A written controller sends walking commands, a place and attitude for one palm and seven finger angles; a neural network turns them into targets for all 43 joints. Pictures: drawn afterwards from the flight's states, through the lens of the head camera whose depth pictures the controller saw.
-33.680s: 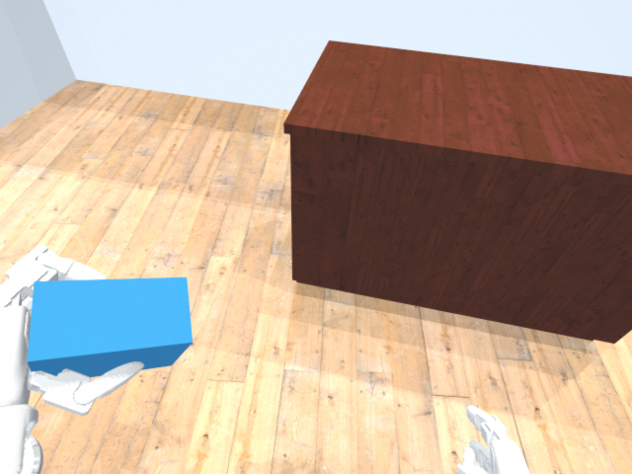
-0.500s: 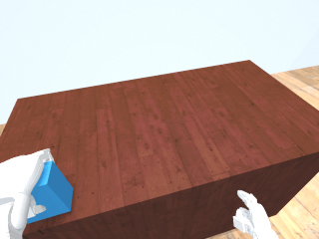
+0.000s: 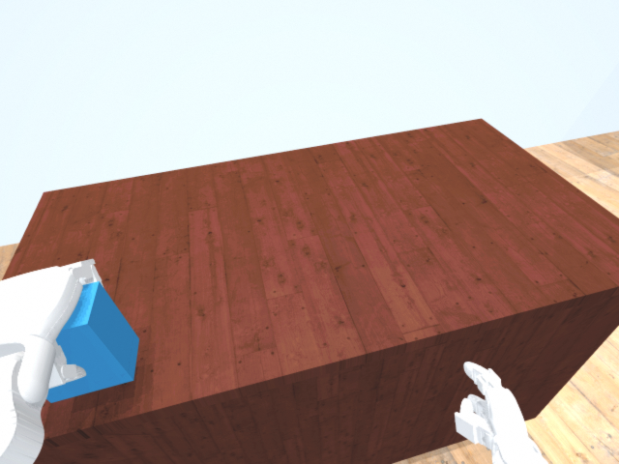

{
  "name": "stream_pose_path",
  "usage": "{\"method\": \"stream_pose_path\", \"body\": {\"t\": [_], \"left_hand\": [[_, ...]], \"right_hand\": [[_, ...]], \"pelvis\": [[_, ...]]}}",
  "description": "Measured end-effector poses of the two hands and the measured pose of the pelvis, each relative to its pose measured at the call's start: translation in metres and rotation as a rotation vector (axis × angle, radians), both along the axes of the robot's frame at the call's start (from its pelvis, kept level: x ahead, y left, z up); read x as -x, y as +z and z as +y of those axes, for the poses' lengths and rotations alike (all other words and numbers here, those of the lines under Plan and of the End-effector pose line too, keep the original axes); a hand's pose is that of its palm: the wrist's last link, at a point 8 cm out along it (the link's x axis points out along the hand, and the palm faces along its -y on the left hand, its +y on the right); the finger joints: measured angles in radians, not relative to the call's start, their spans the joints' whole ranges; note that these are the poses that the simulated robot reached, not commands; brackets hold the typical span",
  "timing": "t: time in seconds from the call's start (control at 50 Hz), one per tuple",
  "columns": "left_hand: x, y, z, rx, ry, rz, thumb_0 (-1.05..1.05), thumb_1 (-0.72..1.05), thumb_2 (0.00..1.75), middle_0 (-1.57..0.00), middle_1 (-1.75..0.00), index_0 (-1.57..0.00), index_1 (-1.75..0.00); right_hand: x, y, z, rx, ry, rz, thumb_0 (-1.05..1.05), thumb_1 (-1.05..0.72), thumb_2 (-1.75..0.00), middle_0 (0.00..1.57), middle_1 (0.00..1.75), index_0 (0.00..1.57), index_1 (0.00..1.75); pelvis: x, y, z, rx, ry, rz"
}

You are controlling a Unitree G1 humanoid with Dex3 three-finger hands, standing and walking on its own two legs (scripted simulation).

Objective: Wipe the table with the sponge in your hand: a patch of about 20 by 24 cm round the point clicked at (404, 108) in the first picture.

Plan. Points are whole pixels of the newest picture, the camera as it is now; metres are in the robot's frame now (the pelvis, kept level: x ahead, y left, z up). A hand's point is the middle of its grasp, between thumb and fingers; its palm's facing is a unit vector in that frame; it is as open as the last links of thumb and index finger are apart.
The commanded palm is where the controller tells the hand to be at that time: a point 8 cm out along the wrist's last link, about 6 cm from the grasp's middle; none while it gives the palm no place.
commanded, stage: lift the sponge slowly off the table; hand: left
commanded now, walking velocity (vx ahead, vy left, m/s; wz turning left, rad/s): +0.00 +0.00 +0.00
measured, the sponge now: (82, 352) +0.19 +0.34 +0.06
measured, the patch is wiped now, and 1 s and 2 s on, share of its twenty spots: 1.00 1.00 1.00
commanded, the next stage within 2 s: bring the sponge back beside the body in 0.94 s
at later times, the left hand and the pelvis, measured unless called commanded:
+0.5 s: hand (54, 297) +0.21 +0.35 +0.15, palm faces +0.08 -0.04 -1.00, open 10.5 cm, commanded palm +0.17 +0.35 +0.21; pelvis -0.01 +0.01 +0.00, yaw +0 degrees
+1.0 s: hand (47, 279) +0.22 +0.34 +0.17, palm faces +0.14 -0.05 -0.99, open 10.5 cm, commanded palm +0.17 +0.34 +0.24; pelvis -0.02 +0.01 +0.00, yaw +0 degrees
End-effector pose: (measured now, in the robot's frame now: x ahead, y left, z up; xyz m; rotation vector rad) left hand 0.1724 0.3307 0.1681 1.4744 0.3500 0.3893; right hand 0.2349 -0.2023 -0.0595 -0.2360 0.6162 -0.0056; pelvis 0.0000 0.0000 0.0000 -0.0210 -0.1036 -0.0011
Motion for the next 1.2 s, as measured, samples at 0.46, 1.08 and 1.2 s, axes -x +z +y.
{"method": "stream_pose_path", "body": {"t": [0.46,1.08,1.2], "left_hand": [[-0.014,0.027,0.007,-0.021,-0.042,-0.036,-0.01,-0.53,1.02,-0.67,-1.29,-0.71,-1.29],[-0.021,0.055,-0.002,-0.005,-0.009,-0.086,-0.01,-0.53,1.02,-0.67,-1.29,-0.71,-1.29],[-0.018,0.049,-0.007,-0.007,-0.027,-0.055,-0.01,-0.53,1.02,-0.67,-1.29,-0.71,-1.29]], "right_hand": [[0.015,-0.009,-0.001,0.005,-0.025,0.018,0.01,-0.90,-0.90,0.20,0.30,0.20,0.30],[0.002,0.007,0.026,-0.040,0.037,-0.043,0.01,-0.90,-0.90,0.20,0.30,0.20,0.30],[0.005,0.003,0.018,-0.033,0.033,-0.028,0.01,-0.90,-0.90,0.20,0.30,0.20,0.30]], "pelvis": [[0.006,-0.001,0.004,0.000,0.001,0.004],[0.017,0.000,0.008,-0.008,-0.003,0.015],[0.016,-0.001,0.005,-0.007,-0.006,0.018]]}}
